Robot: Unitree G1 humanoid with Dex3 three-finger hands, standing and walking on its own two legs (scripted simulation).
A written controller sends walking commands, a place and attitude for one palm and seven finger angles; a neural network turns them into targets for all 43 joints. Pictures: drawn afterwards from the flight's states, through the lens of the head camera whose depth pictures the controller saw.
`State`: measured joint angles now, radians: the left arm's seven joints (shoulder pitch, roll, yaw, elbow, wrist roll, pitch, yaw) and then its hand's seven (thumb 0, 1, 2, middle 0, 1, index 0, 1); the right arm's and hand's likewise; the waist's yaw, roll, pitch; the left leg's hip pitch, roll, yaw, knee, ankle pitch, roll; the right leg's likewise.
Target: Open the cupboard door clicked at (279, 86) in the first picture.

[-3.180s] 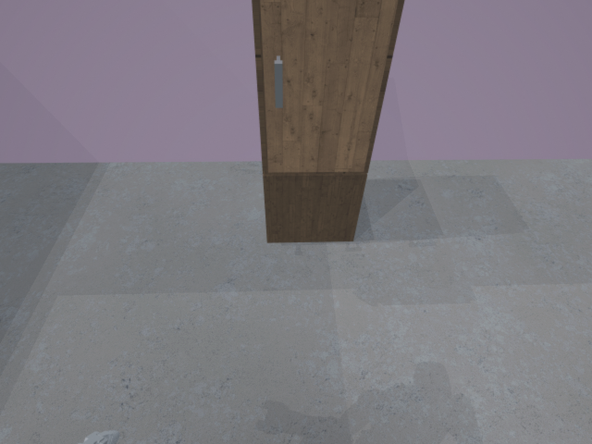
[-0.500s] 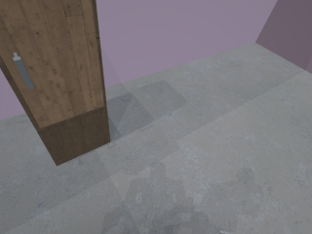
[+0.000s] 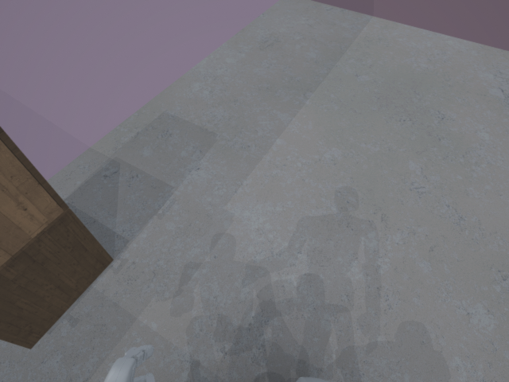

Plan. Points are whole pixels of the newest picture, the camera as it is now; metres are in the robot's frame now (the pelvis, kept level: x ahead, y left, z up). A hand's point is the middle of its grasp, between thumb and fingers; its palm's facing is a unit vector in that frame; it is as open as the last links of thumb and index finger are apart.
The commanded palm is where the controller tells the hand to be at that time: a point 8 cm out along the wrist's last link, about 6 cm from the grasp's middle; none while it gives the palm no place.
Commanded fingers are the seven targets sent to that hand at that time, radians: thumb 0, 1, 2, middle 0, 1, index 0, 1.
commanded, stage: walk to a spot facing it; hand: left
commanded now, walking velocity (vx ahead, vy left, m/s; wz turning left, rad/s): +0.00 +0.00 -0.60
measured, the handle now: out of the picture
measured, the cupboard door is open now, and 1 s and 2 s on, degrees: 0 0 0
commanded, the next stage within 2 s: turn to face it in 1.76 s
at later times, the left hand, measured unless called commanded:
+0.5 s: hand out of the picture +0.13 +0.24 -0.16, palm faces -0.20 -0.96 -0.19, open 7.4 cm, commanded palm none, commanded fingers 0.00 0.90 0.90 -0.20 -0.30 -0.20 -0.30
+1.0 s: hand (188, 356) +0.18 +0.12 -0.13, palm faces -0.54 -0.79 -0.28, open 7.4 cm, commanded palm none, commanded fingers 0.00 0.90 0.90 -0.20 -0.30 -0.20 -0.30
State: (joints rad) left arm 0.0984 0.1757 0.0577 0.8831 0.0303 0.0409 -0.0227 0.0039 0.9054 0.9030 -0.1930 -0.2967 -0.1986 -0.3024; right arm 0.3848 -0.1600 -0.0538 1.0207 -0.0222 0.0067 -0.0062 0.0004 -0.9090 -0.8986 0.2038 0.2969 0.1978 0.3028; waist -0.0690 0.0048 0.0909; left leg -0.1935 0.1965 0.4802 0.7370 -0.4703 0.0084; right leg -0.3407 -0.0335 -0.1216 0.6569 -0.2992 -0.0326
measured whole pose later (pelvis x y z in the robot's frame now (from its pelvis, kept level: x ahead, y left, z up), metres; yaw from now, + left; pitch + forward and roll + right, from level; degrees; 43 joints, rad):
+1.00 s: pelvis -0.02 +0.02 +0.02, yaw -36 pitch +0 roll +1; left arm 0.16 0.19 0.06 0.89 0.01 0.02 0.00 0.00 0.90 0.90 -0.20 -0.30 -0.20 -0.30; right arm 0.25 -0.25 -0.08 0.96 -0.02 0.07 -0.01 0.00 -0.91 -0.90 0.20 0.30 0.20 0.30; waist -0.03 0.05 0.08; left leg -0.47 0.14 0.07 1.10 -0.43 -0.08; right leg -0.27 0.01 -0.03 0.57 -0.30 -0.04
